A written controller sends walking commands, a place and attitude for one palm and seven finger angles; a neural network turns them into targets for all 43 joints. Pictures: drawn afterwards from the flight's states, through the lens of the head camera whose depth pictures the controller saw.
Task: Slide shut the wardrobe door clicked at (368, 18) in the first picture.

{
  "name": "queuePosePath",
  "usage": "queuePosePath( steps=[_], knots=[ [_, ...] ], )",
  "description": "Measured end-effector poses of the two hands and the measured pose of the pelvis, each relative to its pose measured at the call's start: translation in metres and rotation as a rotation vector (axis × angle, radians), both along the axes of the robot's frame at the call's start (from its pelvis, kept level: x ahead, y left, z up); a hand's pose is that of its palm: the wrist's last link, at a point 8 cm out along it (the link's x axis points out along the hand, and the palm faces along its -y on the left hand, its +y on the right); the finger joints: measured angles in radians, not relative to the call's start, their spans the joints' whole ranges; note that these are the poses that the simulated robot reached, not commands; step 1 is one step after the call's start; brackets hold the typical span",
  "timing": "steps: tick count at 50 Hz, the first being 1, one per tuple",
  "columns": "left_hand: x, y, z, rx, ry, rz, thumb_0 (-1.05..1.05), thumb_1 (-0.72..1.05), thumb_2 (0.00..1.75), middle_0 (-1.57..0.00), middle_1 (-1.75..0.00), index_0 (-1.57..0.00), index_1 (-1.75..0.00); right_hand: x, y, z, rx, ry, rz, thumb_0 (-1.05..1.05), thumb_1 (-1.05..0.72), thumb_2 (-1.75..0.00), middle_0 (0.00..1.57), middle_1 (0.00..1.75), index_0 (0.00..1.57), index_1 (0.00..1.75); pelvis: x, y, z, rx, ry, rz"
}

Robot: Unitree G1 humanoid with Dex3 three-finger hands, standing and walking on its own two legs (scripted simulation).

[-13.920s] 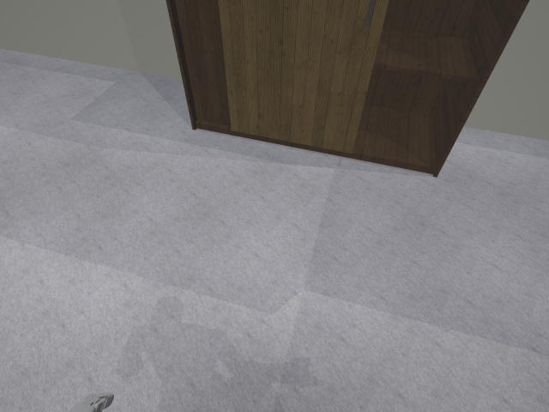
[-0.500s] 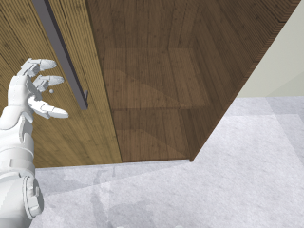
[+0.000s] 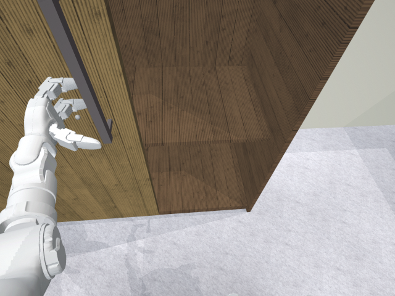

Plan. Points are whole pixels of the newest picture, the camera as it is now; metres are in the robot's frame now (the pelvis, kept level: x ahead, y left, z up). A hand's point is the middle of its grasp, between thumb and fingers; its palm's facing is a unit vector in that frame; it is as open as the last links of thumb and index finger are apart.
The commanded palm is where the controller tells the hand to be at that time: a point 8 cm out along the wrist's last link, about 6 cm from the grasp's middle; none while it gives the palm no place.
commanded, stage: feel for the door with the fingertips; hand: left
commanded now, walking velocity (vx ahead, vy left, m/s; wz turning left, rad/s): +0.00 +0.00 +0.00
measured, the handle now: (88, 81) +0.50 +0.22 +0.15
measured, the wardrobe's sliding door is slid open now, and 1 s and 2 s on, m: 0.45 0.45 0.45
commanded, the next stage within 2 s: slide the fingers in behind the handle in 0.20 s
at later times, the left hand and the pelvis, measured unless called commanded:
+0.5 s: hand (77, 110) +0.46 +0.24 +0.11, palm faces +0.06 -1.00 +0.00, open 13.7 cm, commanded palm +0.43 +0.29 +0.10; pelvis +0.00 +0.00 +0.00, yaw -1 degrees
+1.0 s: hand (84, 115) +0.46 +0.23 +0.10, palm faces +0.08 -1.00 +0.00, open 13.8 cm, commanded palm +0.43 +0.27 +0.10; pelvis +0.01 +0.01 +0.00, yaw +0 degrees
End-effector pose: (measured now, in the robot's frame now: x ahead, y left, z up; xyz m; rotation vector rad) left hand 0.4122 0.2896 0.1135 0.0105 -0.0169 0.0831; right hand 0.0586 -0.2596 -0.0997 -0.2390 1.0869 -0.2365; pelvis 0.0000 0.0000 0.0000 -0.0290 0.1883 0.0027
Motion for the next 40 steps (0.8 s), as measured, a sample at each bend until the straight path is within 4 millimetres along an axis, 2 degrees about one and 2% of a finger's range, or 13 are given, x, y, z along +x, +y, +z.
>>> queuePosePath(
  steps=[10,20,32,40],
  knots=[
    [0.017,0.001,-0.001,0.001,0.0,-0.015,-0.02,-0.5,0.3,-0.3,-1.2,-0.3,-1.2,-0.025,-0.014,0.001,-0.038,0.063,-0.034,0.01,-0.91,-0.9,0.2,0.3,0.2,0.3,-0.003,-0.003,-0.003,-0.001,0.03,-0.007],
    [0.021,0.005,-0.001,-0.003,-0.001,-0.02,-0.02,-0.5,0.3,-0.36,-1.24,-0.34,-1.23,-0.045,-0.012,0.0,-0.037,0.131,-0.059,0.01,-0.91,-0.9,0.2,0.3,0.2,0.3,-0.002,-0.001,-0.003,-0.005,0.044,-0.007],
    [0.02,0.006,-0.003,-0.012,0.001,-0.026,-0.02,-0.5,0.3,-0.35,-1.22,-0.34,-1.23,-0.032,-0.001,-0.001,-0.018,0.092,-0.047,0.01,-0.91,-0.9,0.2,0.3,0.2,0.3,-0.001,0.003,-0.003,-0.005,0.047,-0.012],
    [0.019,-0.002,-0.016,-0.021,0.022,-0.022,-0.02,-0.5,0.3,-0.32,-1.21,-0.31,-1.22,-0.015,0.004,0.0,-0.014,0.06,-0.027,0.01,-0.9,-0.9,0.2,0.3,0.2,0.3,0.003,0.007,-0.003,-0.006,0.042,-0.009]
  ],
)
